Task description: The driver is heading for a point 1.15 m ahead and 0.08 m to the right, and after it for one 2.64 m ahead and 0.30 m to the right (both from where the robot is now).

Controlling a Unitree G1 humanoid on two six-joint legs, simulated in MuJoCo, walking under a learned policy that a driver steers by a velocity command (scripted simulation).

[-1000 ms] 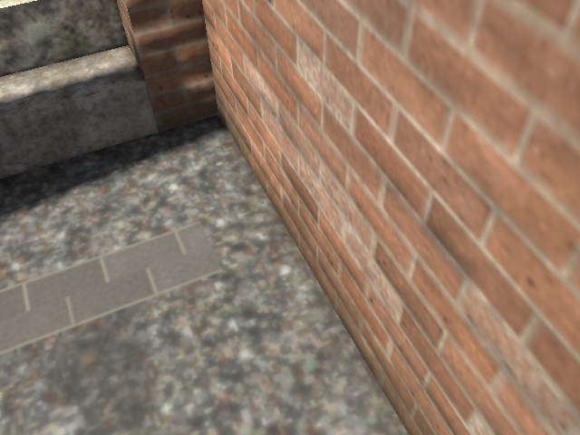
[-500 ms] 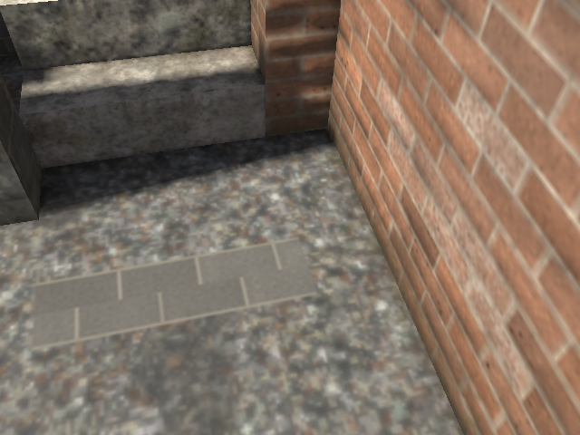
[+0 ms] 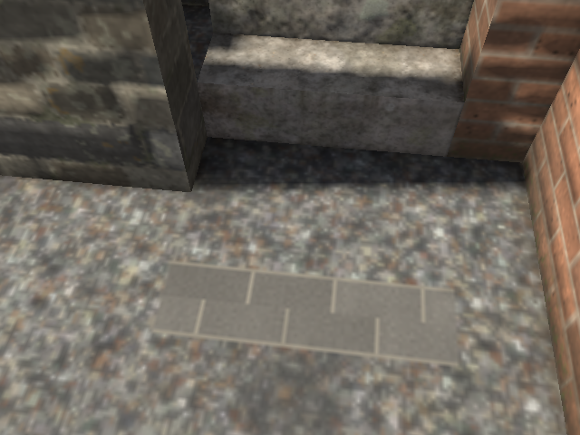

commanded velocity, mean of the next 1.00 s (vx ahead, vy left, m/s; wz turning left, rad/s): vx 0.17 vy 0.00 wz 0.13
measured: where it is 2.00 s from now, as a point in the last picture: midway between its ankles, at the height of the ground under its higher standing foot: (281, 290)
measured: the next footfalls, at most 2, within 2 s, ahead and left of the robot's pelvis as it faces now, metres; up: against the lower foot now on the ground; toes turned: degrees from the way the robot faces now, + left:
left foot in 0.22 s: +0.12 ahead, +0.13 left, +0.00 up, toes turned +2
right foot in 0.52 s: +0.10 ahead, -0.08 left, +0.00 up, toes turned +5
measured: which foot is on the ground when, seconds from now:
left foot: up 0.00-0.20, down 0.22-0.88, up 0.90-1.00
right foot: down 0.00-0.22, up 0.24-0.50, down 0.52-0.70, up 0.72-0.84, down 0.86-1.00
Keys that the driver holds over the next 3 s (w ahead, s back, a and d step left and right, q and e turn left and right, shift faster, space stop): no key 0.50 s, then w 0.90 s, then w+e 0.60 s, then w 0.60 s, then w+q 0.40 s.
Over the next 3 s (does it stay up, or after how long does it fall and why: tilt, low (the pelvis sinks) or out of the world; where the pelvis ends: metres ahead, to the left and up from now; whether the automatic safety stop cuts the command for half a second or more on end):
stays up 1.05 -0.07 0.00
